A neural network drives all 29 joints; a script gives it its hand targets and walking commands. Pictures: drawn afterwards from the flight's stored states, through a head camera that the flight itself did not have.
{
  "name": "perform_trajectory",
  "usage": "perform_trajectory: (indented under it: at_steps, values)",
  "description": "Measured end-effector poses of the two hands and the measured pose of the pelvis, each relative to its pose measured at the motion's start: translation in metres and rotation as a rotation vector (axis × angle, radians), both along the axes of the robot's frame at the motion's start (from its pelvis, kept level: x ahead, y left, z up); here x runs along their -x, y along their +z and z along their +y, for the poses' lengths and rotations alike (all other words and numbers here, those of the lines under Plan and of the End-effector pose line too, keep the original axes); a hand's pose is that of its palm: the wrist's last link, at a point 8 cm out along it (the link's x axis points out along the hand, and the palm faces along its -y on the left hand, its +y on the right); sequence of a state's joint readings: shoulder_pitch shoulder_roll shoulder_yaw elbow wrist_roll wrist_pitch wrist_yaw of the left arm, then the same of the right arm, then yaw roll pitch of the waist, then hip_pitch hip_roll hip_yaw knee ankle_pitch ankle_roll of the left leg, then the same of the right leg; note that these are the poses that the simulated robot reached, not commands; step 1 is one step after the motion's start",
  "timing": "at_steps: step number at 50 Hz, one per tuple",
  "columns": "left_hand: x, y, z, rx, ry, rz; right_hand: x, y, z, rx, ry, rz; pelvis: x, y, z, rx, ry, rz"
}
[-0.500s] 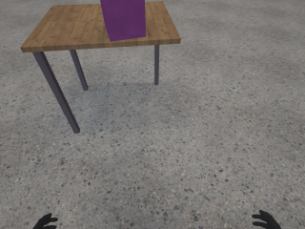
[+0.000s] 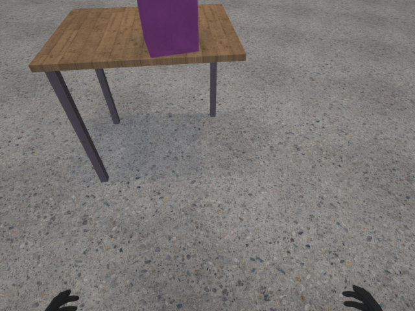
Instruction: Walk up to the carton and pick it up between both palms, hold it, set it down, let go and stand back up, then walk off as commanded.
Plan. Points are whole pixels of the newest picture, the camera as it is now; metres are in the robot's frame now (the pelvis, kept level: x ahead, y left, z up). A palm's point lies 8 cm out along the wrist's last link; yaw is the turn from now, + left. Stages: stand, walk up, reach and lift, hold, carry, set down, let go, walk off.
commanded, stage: stand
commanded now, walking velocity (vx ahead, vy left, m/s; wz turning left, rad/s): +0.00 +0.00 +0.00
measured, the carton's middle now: (166, 12) +1.17 +0.13 +0.13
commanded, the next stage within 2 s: none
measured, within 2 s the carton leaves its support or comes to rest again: neither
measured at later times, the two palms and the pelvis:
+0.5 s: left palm out of the picture +0.14 +0.31 -0.07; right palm out of the picture +0.12 -0.30 -0.08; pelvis +0.00 +0.00 +0.00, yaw +0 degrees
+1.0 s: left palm out of the picture +0.14 +0.31 -0.07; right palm out of the picture +0.12 -0.30 -0.08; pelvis +0.00 +0.00 +0.00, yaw +0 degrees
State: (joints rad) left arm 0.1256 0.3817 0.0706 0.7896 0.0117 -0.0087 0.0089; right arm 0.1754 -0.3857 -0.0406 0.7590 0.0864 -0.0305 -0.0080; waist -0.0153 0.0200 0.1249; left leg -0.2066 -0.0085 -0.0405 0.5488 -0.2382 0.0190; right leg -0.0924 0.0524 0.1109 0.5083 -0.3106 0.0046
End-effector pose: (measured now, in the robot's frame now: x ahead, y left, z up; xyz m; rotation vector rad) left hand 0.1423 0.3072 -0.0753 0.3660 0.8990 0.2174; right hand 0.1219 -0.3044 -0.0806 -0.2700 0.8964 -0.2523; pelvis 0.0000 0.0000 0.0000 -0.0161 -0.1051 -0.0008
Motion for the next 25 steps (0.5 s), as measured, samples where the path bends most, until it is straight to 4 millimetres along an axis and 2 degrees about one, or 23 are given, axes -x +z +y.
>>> perform_trajectory:
  at_steps: [25]
  values:
    - [-0.0006,0.0003,-0.0006,0.000,0.000,0.001,-0.0007,-0.0003,-0.0004,-0.001,0.000,0.001,-0.0008,0.0002,-0.0006,-0.001,0.000,0.002]
